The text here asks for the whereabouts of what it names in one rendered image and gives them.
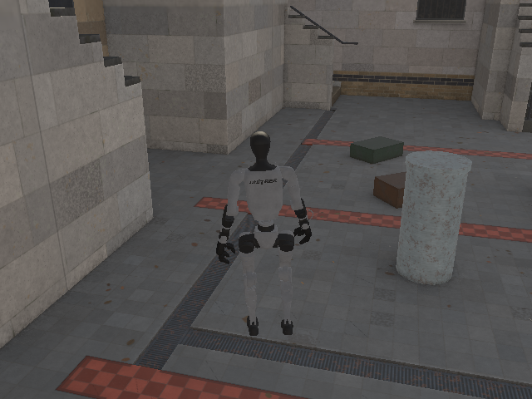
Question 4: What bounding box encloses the robot left thigh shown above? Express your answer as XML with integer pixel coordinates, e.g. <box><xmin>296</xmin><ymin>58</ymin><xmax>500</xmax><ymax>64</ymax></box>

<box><xmin>239</xmin><ymin>232</ymin><xmax>257</xmax><ymax>288</ymax></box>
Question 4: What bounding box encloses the robot left hand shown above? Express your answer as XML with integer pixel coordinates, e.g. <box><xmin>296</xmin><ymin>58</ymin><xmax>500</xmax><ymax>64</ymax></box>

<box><xmin>216</xmin><ymin>241</ymin><xmax>235</xmax><ymax>264</ymax></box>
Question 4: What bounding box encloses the humanoid robot head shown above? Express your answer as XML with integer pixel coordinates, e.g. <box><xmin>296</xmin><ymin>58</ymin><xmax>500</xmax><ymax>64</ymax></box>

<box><xmin>248</xmin><ymin>131</ymin><xmax>277</xmax><ymax>171</ymax></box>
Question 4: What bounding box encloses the right robot forearm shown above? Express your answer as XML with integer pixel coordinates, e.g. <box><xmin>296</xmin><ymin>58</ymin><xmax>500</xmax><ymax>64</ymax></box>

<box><xmin>294</xmin><ymin>198</ymin><xmax>310</xmax><ymax>229</ymax></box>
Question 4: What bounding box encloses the robot right upper arm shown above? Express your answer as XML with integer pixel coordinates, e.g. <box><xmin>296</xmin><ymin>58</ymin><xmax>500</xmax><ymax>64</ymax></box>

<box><xmin>279</xmin><ymin>166</ymin><xmax>303</xmax><ymax>210</ymax></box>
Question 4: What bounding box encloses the robot right hand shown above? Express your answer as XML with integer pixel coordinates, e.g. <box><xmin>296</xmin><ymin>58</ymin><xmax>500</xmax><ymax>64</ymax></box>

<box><xmin>293</xmin><ymin>226</ymin><xmax>312</xmax><ymax>244</ymax></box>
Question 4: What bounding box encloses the robot left upper arm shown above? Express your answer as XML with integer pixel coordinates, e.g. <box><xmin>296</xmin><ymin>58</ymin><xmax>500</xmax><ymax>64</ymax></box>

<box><xmin>226</xmin><ymin>169</ymin><xmax>245</xmax><ymax>216</ymax></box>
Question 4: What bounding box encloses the left robot forearm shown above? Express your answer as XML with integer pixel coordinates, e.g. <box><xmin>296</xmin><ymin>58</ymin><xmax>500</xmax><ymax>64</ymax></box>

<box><xmin>218</xmin><ymin>205</ymin><xmax>234</xmax><ymax>244</ymax></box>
